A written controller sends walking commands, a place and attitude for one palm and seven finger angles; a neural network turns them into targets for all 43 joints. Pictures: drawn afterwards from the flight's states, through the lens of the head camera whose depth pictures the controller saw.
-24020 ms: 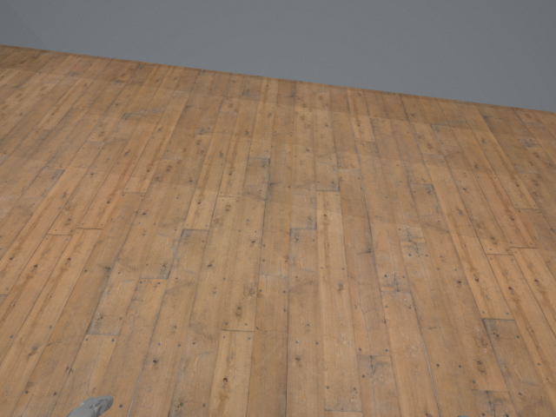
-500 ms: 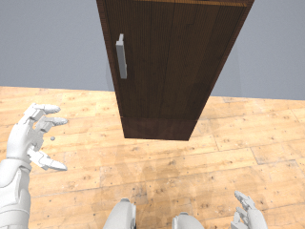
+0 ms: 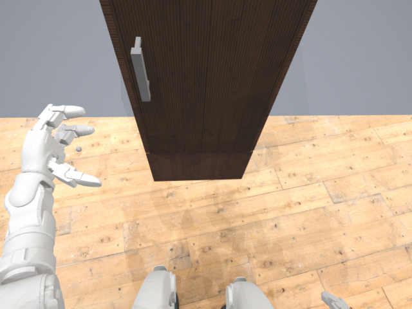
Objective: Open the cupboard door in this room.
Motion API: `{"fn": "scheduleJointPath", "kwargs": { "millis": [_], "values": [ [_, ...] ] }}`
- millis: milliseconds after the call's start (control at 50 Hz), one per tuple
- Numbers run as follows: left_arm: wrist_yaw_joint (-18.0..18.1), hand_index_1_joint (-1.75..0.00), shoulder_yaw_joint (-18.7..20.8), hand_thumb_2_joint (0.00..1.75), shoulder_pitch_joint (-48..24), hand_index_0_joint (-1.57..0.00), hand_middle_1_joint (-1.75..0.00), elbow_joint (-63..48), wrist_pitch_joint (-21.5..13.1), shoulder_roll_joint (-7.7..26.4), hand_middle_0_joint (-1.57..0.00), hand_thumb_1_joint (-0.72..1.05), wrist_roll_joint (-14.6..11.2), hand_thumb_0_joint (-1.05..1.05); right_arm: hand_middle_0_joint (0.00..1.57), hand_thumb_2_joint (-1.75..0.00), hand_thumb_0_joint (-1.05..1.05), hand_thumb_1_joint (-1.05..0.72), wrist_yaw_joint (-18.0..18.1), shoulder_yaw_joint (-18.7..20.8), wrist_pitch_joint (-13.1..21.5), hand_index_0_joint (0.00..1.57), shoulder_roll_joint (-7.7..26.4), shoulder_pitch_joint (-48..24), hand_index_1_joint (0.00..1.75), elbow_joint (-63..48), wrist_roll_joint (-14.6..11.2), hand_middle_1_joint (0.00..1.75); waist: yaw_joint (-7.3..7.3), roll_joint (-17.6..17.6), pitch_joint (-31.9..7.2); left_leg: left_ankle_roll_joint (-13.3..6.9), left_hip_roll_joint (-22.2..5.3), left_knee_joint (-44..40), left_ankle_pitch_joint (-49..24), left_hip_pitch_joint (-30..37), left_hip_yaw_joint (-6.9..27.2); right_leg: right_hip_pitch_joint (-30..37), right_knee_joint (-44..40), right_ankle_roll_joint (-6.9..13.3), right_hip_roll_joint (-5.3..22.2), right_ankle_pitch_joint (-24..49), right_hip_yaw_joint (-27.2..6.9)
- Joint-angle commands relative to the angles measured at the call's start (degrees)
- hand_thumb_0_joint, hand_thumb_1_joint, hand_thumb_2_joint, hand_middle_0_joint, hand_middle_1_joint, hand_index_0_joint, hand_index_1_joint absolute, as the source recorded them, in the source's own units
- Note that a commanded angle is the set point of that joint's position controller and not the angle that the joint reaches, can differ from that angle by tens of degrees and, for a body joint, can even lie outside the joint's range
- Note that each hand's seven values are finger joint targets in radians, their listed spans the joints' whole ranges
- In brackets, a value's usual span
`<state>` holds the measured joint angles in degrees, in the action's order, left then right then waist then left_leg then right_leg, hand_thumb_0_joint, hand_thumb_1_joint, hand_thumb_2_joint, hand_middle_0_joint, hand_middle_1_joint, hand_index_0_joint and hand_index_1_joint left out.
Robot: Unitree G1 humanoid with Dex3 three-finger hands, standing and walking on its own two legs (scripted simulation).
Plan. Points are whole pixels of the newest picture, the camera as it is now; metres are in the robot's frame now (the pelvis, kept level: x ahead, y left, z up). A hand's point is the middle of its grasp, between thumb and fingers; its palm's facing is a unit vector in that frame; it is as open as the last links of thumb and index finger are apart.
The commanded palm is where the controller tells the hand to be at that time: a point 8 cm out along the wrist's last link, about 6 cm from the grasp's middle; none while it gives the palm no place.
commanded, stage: move the hooked fingers beside the handle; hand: left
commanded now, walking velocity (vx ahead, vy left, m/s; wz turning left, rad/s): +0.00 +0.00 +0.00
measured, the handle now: (142, 71) +0.61 +0.16 +0.05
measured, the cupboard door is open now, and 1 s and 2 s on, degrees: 0 0 0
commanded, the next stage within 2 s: slide the fingers in behind the handle in 1.72 s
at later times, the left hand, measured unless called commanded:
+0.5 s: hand (97, 113) +0.48 +0.23 +0.05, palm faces +0.04 -1.00 -0.01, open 14.0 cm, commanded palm +0.47 +0.27 +0.04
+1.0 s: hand (113, 82) +0.57 +0.21 +0.05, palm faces +0.05 -1.00 +0.00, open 14.0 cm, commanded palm +0.55 +0.25 +0.04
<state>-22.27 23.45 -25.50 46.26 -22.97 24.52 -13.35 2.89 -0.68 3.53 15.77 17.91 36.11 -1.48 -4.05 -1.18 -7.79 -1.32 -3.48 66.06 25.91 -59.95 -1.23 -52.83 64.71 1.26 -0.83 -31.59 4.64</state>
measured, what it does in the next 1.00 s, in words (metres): stands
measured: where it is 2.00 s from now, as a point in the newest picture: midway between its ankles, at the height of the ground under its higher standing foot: outside the picture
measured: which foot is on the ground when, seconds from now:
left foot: down 0.00-1.00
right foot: down 0.00-1.00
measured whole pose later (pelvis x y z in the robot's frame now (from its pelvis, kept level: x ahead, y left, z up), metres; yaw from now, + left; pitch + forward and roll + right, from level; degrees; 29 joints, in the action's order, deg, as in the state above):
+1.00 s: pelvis +0.00 +0.01 -0.03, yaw -3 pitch +30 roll -6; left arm -15.3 29.1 -63.8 73.8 -20.1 41.6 -1.1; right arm 0.0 -3.8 -4.4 15.8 22.6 35.4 1.8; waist -14.1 -2.8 -6.5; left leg -1.9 -5.6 74.0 27.8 -76.5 0.0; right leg -68.5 70.4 1.0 -2.9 -32.1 5.3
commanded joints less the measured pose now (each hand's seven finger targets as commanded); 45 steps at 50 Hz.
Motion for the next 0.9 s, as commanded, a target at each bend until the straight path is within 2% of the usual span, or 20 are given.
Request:
{"fn": "scheduleJointPath", "kwargs": {
  "millis": [0, 40, 80, 120, 140, 200, 320, 360, 380, 520, 600, 620, 660, 700, 740, 760, 780, 800, 820, 880],
  "values": [
    [1.4, -1.2, 3.3, 0.3, -22.9, -0.3, -1.2, -9.9, -5.2, 16.3, -0.3, -0.5, 0.1, 0.0, 0.2, -0.9, 0.0, -0.9, 0.7, 3.6, 1.0, 0.2, 9.4, 4.7, 0.3, -4.5, 0.3, 0.3, -0.54, -5.6, -24.2, -0.3, 1.0, -7.0, -16.6, 25.1, 4.5, 1.6, -8.6, 0.1, -1.6, 16.1, -2.8],
    [1.8, -1.2, 2.6, 0.3, -23.9, -0.3, -1.2, -9.1, -5.4, 15.6, -0.3, -0.5, 0.5, 0.0, 0.2, -0.9, 0.0, -0.9, 0.3, 3.6, 0.5, 0.2, 9.3, 5.0, 0.3, -4.4, 0.4, 0.3, -0.51, -6.6, -24.8, -0.2, 1.1, -6.9, -17.4, 25.6, 4.4, 1.7, -8.5, 0.2, -1.5, 16.7, -2.8],
    [2.2, -1.2, 2.5, 0.3, -24.5, -0.3, -1.2, -6.3, -5.2, 15.5, -0.3, -0.5, 1.0, 0.0, 0.2, -0.9, 0.0, -0.9, 0.1, 3.6, -0.2, 0.2, 9.4, 5.5, 0.3, -4.1, 0.5, 0.3, -1.03, -5.4, -24.9, -0.3, 0.9, -6.5, -18.4, 25.4, 4.5, 0.9, -8.2, 0.0, -1.7, 17.6, -2.7],
    [2.7, -1.2, 4.0, 0.3, -24.5, -0.3, -1.2, -3.2, -4.7, 17.3, -0.3, -0.5, 1.5, 0.0, 0.2, -0.9, 0.0, -0.9, -0.1, 3.5, -1.0, 0.2, 9.5, 5.8, 0.3, -4.3, 0.5, 0.3, -0.63, -4.4, -23.4, -0.4, 1.2, -6.3, -17.1, 22.4, 4.0, 2.2, -8.3, -0.1, -1.7, 17.6, -3.0],
    [2.9, -1.2, 3.7, 0.3, -26.1, -0.3, -1.2, -1.6, -4.4, 17.3, -0.3, -0.5, 1.7, 0.0, 0.2, -0.9, 0.0, -0.9, -0.1, 3.3, -1.5, 0.2, 9.5, 6.0, 0.3, -4.3, 0.5, 0.3, -1.39, -2.9, -22.3, -0.6, 1.1, -6.2, -15.9, 20.8, 3.8, 2.1, -8.5, -0.3, -1.7, 17.0, -3.0],
    [3.1, -1.2, 4.8, 0.3, -29.3, -0.3, -1.2, -0.1, -5.4, 19.0, -0.3, -0.5, 2.4, 0.0, 0.2, -0.9, 0.0, -0.9, -0.2, 3.3, -2.2, 0.2, 9.5, 6.6, 0.3, -4.3, 0.7, 0.3, -1.32, -4.1, -24.0, -0.7, 1.3, -5.2, -16.5, 20.5, 3.5, 2.3, -7.9, -0.3, -1.8, 18.0, -3.5],
    [3.3, -1.2, 2.9, 0.3, -40.0, -0.3, -1.2, 4.5, -6.4, 19.9, -0.3, -0.5, 3.7, 0.0, 0.2, -0.9, 0.0, -0.9, -0.3, 2.9, -3.4, 0.2, 10.0, 7.8, 0.3, -3.0, 1.0, 0.3, -4.2, -5.0, -23.3, -0.9, 0.9, -3.7, -13.6, 19.1, 4.4, -1.9, -7.5, -0.3, -2.1, 14.6, -3.6],
    [3.2, -1.2, 3.3, 0.3, -41.2, -0.3, -1.2, 4.4, -6.5, 20.8, -0.3, -0.5, 4.1, 0.0, 0.2, -0.9, 0.0, -0.9, -0.3, 2.9, -3.7, 0.2, 10.2, 8.5, 0.3, -2.8, 1.3, 0.3, -4.13, -7.3, -26.3, -0.8, 0.9, -3.1, -15.8, 21.1, 4.7, -2.7, -6.7, -0.1, -2.1, 15.7, -3.5],
    [3.1, -1.2, 3.3, 0.3, -41.5, -0.3, -1.2, 5.4, -6.3, 21.0, -0.3, -0.5, 4.3, 0.0, 0.2, -0.9, 0.0, -0.9, -0.4, 2.8, -3.9, 0.2, 10.1, 8.8, 0.3, -2.6, 1.2, 0.3, -3.92, -8.0, -26.8, -0.6, 0.8, -3.2, -16.5, 21.8, 4.9, -3.0, -6.6, 0.0, -2.2, 15.9, -3.3],
    [5.0, -1.2, 3.1, 0.3, -48.9, -0.3, -1.2, 9.5, -4.6, 22.9, -0.3, -0.5, 6.0, 0.0, 0.2, -0.9, 0.0, -0.9, -0.6, 2.4, -5.0, 0.2, 10.7, 10.7, 0.3, -1.9, 1.8, 0.3, -6.34, -7.8, -26.8, -0.9, 0.4, -1.8, -16.4, 20.2, 5.6, -5.8, -6.1, -0.3, -2.4, 15.0, -3.0],
    [6.1, -1.2, 6.5, 0.3, -51.5, -0.3, -1.2, 10.8, -4.4, 28.9, -0.3, -0.5, 7.7, 0.0, 0.2, -0.9, 0.0, -0.9, -0.7, 2.0, -5.6, 0.2, 11.2, 12.0, 0.3, -2.1, 2.2, 0.3, -6.41, -8.2, -29.5, -1.1, 0.4, -0.3, -17.6, 17.8, 5.3, -4.3, -5.0, -0.4, -2.6, 16.6, -3.2],
    [6.2, -1.2, 5.5, 0.3, -52.7, -0.3, -1.2, 10.9, -4.3, 28.4, -0.3, -0.5, 8.3, 0.0, 0.2, -0.9, 0.0, -0.9, -0.9, 1.8, -5.7, 0.2, 11.1, 12.1, 0.3, -2.2, 2.3, 0.3, -6.61, -10.5, -29.1, -1.0, 0.3, -0.4, -17.9, 18.4, 5.5, -5.4, -4.8, -0.2, -2.6, 16.3, -3.1],
    [6.4, -1.2, 4.2, 0.3, -54.3, -0.3, -1.2, 11.1, -4.1, 26.4, -0.3, -0.5, 8.5, 0.0, 0.2, -0.9, 0.0, -0.9, -1.3, 1.9, -6.0, 0.2, 11.0, 13.0, 0.3, -2.0, 2.6, 0.3, -7.37, -11.3, -29.8, -1.0, 0.1, -0.1, -19.6, 20.6, 6.2, -7.3, -4.5, 0.0, -2.8, 16.7, -2.6],
    [6.6, -1.2, 5.7, 0.3, -54.4, -0.3, -1.2, 12.2, -3.5, 28.6, -0.3, -0.5, 8.7, 0.0, 0.2, -0.9, 0.0, -0.9, -1.4, 1.9, -6.5, 0.2, 11.5, 13.7, 0.3, -1.9, 2.7, 0.3, -7.42, -10.6, -30.7, -0.9, -0.1, 0.2, -20.3, 20.1, 6.2, -7.0, -4.6, -0.2, -2.9, 17.3, -2.6],
    [6.7, -1.2, 4.7, 0.3, -56.8, -0.3, -1.2, 13.8, -2.5, 28.1, -0.3, -0.5, 9.0, 0.0, 0.2, -0.9, 0.0, -0.9, -1.5, 1.6, -6.7, 0.2, 11.4, 14.1, 0.3, -1.8, 2.8, 0.3, -8.73, -9.8, -28.8, -1.3, -0.1, 0.7, -18.7, 17.4, 5.9, -7.2, -4.8, -0.5, -2.9, 16.8, -2.8],
    [6.9, -1.2, 6.1, 0.3, -57.0, -0.3, -1.2, 14.6, -2.4, 30.0, -0.3, -0.5, 9.3, 0.0, 0.2, -0.9, 0.0, -0.9, -1.5, 1.4, -6.8, 0.2, 11.6, 14.8, 0.3, -1.9, 2.9, 0.3, -8.64, -9.1, -29.4, -1.4, -0.1, 1.0, -19.3, 17.0, 6.1, -6.8, -4.3, -0.4, -3.1, 17.4, -2.7],
    [7.1, -1.2, 5.9, 0.3, -58.3, -0.3, -1.2, 14.4, -2.1, 30.6, -0.3, -0.5, 9.8, 0.0, 0.2, -0.9, 0.0, -0.9, -1.4, 1.4, -6.9, 0.2, 11.7, 15.0, 0.3, -1.9, 2.9, 0.3, -9.16, -9.4, -30.1, -1.4, -0.2, 1.3, -19.9, 16.8, 5.9, -6.6, -4.3, -0.5, -3.0, 18.3, -2.8],
    [7.1, -1.2, 6.2, 0.3, -59.2, -0.3, -1.2, 13.7, -2.1, 31.6, -0.3, -0.5, 10.2, 0.0, 0.2, -0.9, 0.0, -0.9, -1.5, 1.3, -7.1, 0.2, 11.7, 15.4, 0.3, -1.9, 3.1, 0.3, -8.73, -11.0, -31.1, -1.3, -0.2, 1.4, -20.3, 17.3, 6.0, -6.7, -3.9, -0.4, -3.0, 18.2, -2.7],
    [7.3, -1.2, 5.2, 0.3, -59.6, -0.3, -1.2, 14.4, -1.9, 30.6, -0.3, -0.5, 10.7, 0.0, 0.2, -0.9, 0.0, -0.9, -1.8, 1.2, -7.1, 0.2, 11.5, 15.4, 0.3, -1.9, 3.1, 0.3, -9.04, -12.2, -30.5, -1.2, -0.2, 1.4, -20.1, 17.5, 6.1, -7.9, -4.1, -0.3, -3.1, 17.6, -2.6],
    [7.6, -1.2, 5.7, 0.3, -63.2, -0.3, -1.2, 15.3, -1.5, 32.0, -0.3, -0.5, 11.0, 0.0, 0.2, -0.9, 0.0, -0.9, -1.8, 1.0, -7.3, 0.2, 11.9, 16.6, 0.3, -1.3, 3.5, 0.3, -10.58, -11.9, -30.7, -1.4, -0.6, 2.5, -21.1, 17.4, 6.6, -9.6, -3.5, -0.3, -3.3, 17.8, -2.3]
  ]
}}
